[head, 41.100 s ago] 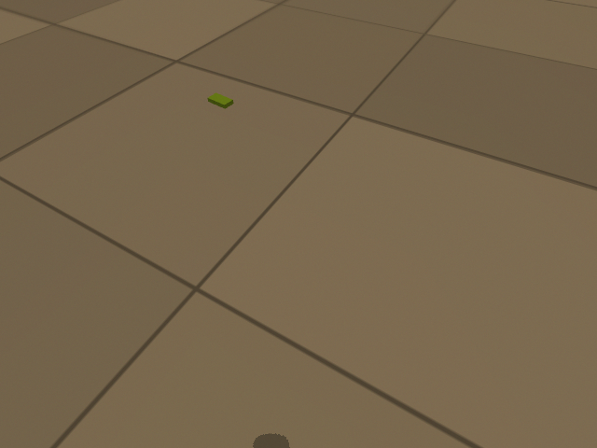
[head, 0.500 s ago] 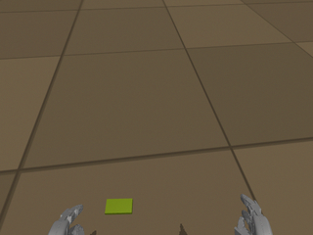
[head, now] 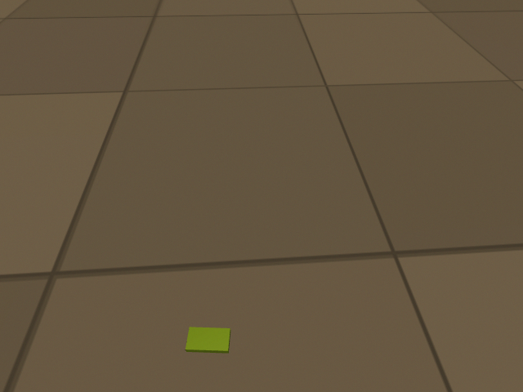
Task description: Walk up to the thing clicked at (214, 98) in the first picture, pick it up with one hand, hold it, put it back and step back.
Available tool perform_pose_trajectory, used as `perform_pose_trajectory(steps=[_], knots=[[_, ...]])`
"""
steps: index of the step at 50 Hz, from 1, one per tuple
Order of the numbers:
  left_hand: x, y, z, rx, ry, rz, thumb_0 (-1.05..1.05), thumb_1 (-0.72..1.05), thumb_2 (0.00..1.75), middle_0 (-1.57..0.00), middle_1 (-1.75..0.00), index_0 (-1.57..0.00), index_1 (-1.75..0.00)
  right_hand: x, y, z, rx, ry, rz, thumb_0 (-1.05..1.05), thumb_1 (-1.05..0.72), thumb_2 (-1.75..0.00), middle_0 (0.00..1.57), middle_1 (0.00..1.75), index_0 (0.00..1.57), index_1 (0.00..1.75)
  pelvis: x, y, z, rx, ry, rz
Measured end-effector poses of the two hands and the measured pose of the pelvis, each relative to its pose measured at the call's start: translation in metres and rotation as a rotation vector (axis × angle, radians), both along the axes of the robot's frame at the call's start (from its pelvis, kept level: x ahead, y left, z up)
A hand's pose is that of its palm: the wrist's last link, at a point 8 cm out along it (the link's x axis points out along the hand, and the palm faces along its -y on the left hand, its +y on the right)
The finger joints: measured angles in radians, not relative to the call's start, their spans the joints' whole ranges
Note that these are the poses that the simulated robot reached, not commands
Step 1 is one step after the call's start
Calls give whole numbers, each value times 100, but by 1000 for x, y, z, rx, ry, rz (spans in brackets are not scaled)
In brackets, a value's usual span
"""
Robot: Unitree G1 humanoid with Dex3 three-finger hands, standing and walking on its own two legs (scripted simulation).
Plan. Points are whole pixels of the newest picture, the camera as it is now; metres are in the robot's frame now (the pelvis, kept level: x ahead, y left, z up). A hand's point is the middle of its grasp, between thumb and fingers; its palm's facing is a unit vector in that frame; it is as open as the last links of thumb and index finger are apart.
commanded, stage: stand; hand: left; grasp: from above
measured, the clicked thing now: (208, 339) +0.44 +0.21 -0.74
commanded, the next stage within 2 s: none
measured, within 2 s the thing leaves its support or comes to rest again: neither
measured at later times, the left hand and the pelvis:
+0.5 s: hand out of the picture +0.03 +0.24 -0.14, palm faces +0.04 -0.94 -0.34, open 7.4 cm; pelvis -0.01 +0.00 +0.02, yaw +1 degrees
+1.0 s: hand out of the picture +0.05 +0.23 -0.14, palm faces +0.02 -0.94 -0.33, open 7.4 cm; pelvis -0.01 -0.01 +0.02, yaw +0 degrees
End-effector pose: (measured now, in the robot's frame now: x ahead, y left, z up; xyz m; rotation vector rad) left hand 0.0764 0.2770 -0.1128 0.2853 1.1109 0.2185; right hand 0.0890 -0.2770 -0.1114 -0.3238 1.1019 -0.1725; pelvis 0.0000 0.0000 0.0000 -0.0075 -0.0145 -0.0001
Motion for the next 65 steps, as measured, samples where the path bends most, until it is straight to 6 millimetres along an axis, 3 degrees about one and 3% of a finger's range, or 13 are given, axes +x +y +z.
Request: perform_pose_trajectory(steps=[9, 22, 41, 65], knots=[[-35, -2, 2, -17, 110, 51, 1, 90, 90, -20, -30, -21, -30, -15, 8, 1, 33, 66, -28, 0, -90, -90, 20, 30, 20, 30, -1, 1, 14, 3, -37, 5], [-49, 1, 10, 0, 155, 64, 1, 90, 90, -20, -30, -21, -31, -30, 1, 2, 41, 110, -47, 0, -90, -90, 20, 30, 21, 30, -8, -3, 21, 8, -57, 8], [-40, -3, 12, -2, 160, 51, 1, 90, 90, -20, -30, -21, -30, -39, -17, 6, 19, 144, -55, 0, -90, -90, 20, 30, 20, 30, -8, -11, 24, 6, -52, 7], [-19, -2, 15, 1, 152, 39, 1, 90, 90, -20, -30, -21, -30, -23, -22, 8, 16, 138, -46, 0, -90, -90, 20, 30, 20, 30, 2, -13, 25, 5, -36, 1]])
